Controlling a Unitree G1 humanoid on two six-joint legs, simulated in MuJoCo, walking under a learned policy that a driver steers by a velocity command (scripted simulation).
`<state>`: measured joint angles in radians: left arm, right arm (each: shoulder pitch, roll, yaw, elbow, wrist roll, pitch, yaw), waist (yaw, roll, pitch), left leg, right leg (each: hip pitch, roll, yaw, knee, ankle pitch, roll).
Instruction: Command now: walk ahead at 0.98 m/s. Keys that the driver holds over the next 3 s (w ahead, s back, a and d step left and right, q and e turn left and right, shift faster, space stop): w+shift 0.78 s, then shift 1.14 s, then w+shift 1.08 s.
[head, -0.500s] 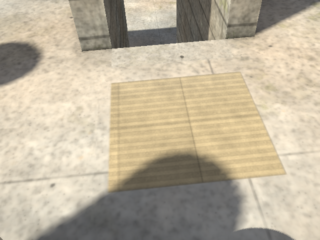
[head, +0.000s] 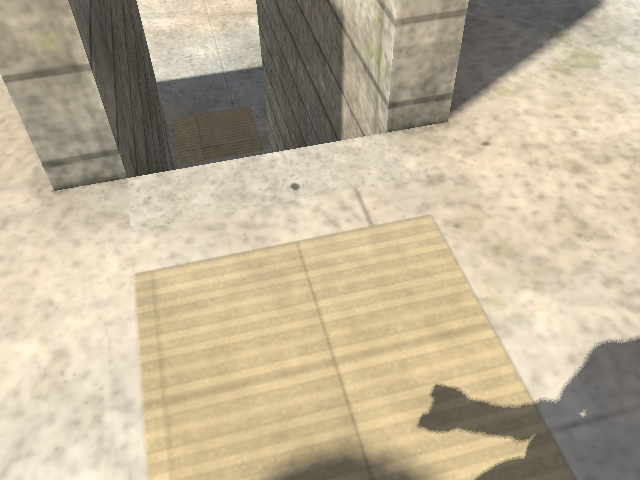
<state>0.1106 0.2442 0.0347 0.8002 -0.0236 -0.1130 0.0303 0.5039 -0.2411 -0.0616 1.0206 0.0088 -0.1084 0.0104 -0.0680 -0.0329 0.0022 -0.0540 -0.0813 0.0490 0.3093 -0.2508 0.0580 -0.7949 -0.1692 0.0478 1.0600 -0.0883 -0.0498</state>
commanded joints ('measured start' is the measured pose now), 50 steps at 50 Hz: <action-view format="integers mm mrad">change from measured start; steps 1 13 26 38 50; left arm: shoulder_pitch -52 480 309 539 80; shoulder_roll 36 278 93 -41 27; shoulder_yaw -1 81 14 -24 -10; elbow -48 34 111 103 -18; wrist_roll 7 15 17 43 32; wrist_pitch -16 -2 -29 32 15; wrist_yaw -29 -70 -39 -41 -34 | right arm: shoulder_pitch -120 110 -490 31 -236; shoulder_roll -104 13 -55 -337 -139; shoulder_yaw -1 66 41 -62 9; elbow -112 -102 -294 -207 -124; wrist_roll -1 22 0 -4 -12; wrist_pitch -30 -31 -9 6 -27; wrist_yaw -24 8 8 33 -2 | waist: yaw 61 215 97 -49 99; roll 57 -313 11 267 75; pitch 136 -517 160 -409 3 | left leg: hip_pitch -265 -557 -672 548 -258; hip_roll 193 27 227 382 184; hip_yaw -109 -202 -53 -632 -49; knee -253 1132 503 250 -89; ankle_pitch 107 -147 449 -343 855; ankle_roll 146 23 -27 314 149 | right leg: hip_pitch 143 1323 562 300 345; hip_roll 6 -201 33 156 88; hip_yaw -47 839 27 -3 -50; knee -256 -790 -1030 288 -279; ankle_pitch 296 -823 -25 137 74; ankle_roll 19 -295 -149 -4 40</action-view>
